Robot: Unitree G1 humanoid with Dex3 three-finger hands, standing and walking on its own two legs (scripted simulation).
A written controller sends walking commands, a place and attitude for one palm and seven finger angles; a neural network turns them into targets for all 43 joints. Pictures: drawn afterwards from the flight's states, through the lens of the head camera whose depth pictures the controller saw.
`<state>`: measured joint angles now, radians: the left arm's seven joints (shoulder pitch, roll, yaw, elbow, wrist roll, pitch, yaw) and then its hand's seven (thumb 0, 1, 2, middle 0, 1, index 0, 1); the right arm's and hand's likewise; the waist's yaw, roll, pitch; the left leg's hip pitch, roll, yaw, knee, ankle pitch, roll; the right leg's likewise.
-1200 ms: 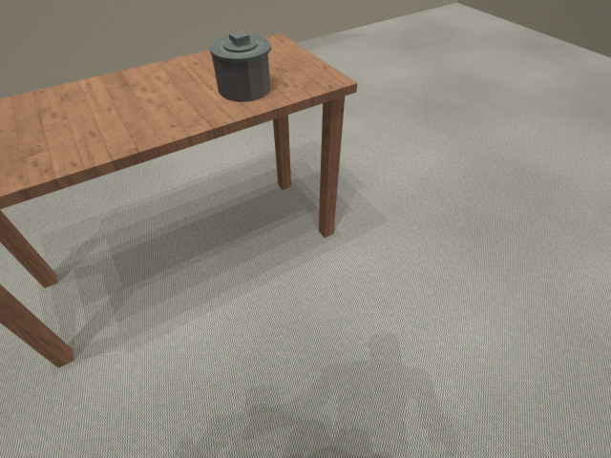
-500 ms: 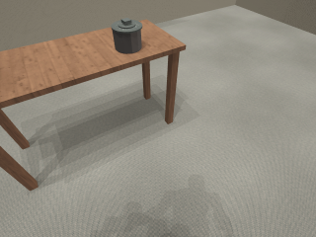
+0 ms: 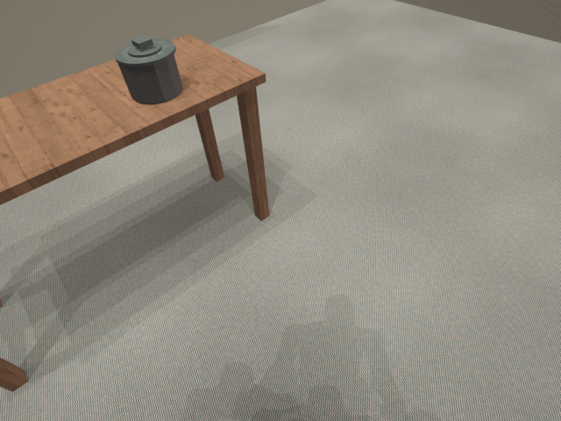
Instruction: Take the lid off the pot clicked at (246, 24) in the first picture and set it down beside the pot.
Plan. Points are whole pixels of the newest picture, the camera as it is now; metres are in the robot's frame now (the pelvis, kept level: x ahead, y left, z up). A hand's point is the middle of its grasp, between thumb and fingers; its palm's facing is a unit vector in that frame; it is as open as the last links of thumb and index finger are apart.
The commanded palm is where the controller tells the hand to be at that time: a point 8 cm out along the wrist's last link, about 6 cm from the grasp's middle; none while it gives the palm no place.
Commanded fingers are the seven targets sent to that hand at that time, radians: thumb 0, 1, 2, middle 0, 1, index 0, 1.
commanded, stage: walk to a spot facing it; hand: left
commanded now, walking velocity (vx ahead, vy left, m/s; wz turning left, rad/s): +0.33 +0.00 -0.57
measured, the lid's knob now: (142, 42) +0.99 +0.49 +0.10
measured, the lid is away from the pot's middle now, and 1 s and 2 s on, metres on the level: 0.00 0.00 0.00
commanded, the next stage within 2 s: turn to face it in 1.32 s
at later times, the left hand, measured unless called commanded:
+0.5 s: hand (161, 401) +0.18 +0.24 -0.18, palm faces -0.15 -0.97 -0.21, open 7.4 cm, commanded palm none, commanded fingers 0.00 0.90 0.90 -0.20 -0.30 -0.20 -0.30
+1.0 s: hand (309, 209) +0.62 +0.00 -0.15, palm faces -0.63 -0.75 -0.19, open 7.4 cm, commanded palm none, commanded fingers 0.00 0.90 0.90 -0.20 -0.30 -0.20 -0.30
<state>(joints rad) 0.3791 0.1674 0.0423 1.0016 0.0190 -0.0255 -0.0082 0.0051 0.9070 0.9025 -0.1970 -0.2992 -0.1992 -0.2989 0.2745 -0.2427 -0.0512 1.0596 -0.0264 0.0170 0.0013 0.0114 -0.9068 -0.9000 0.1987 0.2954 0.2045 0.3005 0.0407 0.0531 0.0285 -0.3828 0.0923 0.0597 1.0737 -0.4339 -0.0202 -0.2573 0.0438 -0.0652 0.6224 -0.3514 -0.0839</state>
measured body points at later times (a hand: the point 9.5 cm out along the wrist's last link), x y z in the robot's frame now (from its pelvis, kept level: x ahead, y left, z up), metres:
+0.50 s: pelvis +0.20 +0.04 -0.01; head +0.22 +0.05 +0.44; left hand +0.19 +0.29 -0.16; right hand +0.30 -0.21 -0.12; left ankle +0.29 +0.13 -0.73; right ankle +0.02 -0.05 -0.66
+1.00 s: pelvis +0.38 -0.04 -0.01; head +0.40 -0.07 +0.44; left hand +0.65 +0.04 -0.13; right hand +0.13 -0.14 -0.15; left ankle +0.30 +0.12 -0.71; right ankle +0.43 -0.17 -0.73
